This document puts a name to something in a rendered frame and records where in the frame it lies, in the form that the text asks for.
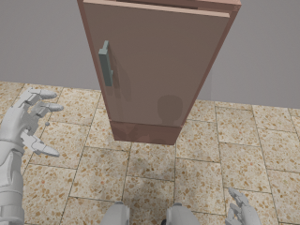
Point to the left robot hand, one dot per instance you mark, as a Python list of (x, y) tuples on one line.
[(16, 120)]

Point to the right robot thigh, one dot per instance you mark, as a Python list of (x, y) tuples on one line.
[(180, 215)]

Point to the left robot forearm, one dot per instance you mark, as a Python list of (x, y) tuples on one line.
[(11, 184)]

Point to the right robot hand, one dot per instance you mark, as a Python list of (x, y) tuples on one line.
[(247, 215)]

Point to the handle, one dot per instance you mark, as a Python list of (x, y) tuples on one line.
[(105, 64)]

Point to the robot thigh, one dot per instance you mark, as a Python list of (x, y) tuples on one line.
[(117, 214), (180, 215)]

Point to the cupboard door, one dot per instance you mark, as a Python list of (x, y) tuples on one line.
[(158, 56)]

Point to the left robot thigh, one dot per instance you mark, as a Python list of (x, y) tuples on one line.
[(117, 214)]

